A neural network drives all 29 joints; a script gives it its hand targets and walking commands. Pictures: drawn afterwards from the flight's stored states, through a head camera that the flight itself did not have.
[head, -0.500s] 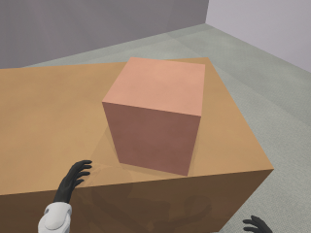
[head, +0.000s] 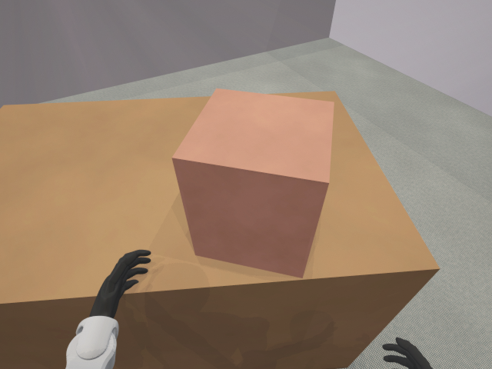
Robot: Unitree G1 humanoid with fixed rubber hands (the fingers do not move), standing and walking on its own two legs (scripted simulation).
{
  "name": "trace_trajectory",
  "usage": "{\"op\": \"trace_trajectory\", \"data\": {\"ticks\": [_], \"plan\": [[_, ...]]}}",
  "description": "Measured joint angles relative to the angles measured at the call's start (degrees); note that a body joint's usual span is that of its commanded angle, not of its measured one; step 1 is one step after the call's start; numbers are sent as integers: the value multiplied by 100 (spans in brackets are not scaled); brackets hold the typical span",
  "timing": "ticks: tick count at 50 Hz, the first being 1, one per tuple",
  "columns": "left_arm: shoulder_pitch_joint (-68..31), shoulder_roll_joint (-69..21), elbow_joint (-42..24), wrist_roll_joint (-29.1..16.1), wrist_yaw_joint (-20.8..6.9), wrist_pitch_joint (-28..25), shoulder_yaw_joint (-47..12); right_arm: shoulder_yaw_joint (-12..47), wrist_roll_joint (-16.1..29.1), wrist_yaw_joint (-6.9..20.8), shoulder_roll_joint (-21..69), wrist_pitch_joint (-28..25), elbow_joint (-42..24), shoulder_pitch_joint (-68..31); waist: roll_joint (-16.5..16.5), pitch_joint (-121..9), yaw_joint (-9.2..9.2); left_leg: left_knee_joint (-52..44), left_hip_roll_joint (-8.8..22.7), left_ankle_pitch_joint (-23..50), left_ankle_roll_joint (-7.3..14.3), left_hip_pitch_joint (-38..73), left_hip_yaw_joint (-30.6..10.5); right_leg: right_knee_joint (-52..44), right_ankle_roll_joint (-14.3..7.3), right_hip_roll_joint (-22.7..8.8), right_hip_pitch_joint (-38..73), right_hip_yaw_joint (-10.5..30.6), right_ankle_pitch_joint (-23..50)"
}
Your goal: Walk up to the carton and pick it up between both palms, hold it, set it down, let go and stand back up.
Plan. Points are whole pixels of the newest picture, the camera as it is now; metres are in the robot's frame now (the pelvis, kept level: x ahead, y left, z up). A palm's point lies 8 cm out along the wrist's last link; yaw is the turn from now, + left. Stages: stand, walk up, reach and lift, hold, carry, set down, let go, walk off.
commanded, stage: stand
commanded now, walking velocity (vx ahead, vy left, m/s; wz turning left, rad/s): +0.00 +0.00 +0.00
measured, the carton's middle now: (259, 184) +0.42 +0.00 +0.09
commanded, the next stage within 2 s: none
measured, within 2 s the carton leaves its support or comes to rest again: neither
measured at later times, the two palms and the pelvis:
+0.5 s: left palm (109, 302) +0.24 +0.24 +0.02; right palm out of the picture +0.14 -0.25 -0.08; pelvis +0.00 +0.00 +0.00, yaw +2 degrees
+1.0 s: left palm (108, 303) +0.24 +0.24 +0.02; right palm (419, 366) +0.16 -0.25 -0.07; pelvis +0.01 -0.01 +0.00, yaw +4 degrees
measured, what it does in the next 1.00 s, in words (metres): stands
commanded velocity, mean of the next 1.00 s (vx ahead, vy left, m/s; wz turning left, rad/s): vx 0.00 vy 0.00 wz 0.00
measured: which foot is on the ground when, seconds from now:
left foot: down 0.00-1.00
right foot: down 0.00-1.00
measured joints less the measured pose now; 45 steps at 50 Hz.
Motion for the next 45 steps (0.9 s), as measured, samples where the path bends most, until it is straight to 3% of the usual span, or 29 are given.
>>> {"op": "trace_trajectory", "data": {"ticks": [45], "plan": [[-151, -77, -20, -14, 34, 18, -17, -71, -24, -4, 14, 44, -165, -147, 19, 66, -46, 144, -135, -53, -46, -123, -352, 110, -22, -98, 52, -329, -187]]}}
